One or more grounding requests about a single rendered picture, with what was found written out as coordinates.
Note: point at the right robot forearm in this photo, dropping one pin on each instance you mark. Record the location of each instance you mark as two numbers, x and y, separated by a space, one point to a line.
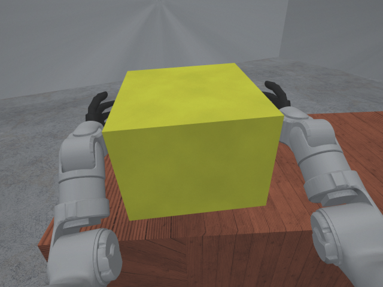
328 177

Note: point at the right robot upper arm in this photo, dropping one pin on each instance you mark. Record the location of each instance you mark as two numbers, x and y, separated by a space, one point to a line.
350 236

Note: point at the pedestal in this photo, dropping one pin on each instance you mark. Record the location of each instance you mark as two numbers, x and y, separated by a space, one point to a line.
263 246

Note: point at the robot right hand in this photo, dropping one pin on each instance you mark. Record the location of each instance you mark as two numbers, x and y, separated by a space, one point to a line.
280 99

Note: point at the carton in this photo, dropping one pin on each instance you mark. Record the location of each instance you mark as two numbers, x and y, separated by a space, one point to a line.
190 140

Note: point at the left robot forearm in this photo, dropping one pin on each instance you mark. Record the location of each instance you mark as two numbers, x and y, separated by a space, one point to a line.
82 199

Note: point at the robot left hand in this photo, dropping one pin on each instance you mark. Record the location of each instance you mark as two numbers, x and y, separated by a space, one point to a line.
95 109

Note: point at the left robot upper arm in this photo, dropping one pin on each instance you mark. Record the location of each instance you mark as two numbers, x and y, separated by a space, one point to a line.
85 259

